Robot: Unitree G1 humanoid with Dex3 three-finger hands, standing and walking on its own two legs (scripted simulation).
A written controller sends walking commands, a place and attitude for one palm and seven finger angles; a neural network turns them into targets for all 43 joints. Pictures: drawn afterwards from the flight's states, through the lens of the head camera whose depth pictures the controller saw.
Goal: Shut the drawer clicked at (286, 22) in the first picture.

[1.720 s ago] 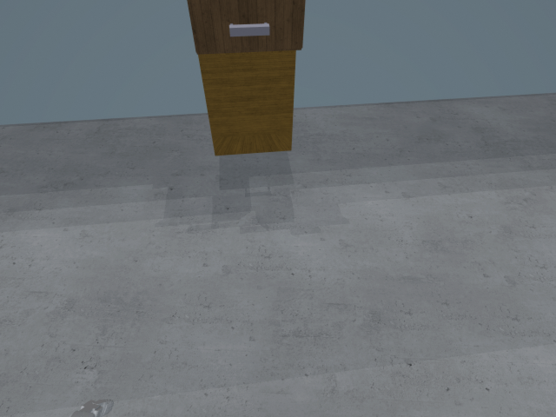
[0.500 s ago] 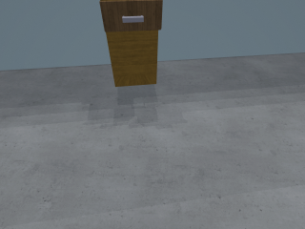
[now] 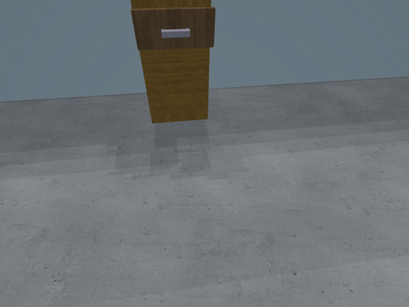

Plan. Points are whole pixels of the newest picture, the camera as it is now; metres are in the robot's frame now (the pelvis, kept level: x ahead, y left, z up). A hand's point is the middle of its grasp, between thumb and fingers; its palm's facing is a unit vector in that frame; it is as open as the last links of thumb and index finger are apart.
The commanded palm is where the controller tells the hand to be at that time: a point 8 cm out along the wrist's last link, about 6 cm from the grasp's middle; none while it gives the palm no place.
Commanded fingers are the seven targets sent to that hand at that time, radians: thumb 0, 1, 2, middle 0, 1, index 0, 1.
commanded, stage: walk to a spot facing it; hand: left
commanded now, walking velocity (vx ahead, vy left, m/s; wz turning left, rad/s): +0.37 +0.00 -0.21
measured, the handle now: (175, 31) +1.28 +0.23 +0.02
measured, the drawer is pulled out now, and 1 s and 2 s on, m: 0.28 0.28 0.28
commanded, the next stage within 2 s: turn to face it in 1.44 s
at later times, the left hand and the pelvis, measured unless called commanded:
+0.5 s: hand (150, 253) +0.30 +0.17 -0.19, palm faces -0.16 -0.96 -0.22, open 7.3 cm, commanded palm none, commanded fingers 0.00 0.90 0.90 -0.20 -0.30 -0.20 -0.30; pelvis +0.17 -0.02 -0.03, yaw -8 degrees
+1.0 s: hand (155, 232) +0.36 +0.17 -0.20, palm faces -0.05 -0.99 -0.12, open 7.4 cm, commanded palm none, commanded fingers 0.00 0.90 0.90 -0.20 -0.30 -0.20 -0.30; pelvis +0.39 +0.00 -0.01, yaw -8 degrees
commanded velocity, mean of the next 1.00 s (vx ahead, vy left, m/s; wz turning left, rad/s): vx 0.38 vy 0.00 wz -0.10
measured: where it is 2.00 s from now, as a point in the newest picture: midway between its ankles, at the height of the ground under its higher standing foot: (231, 223)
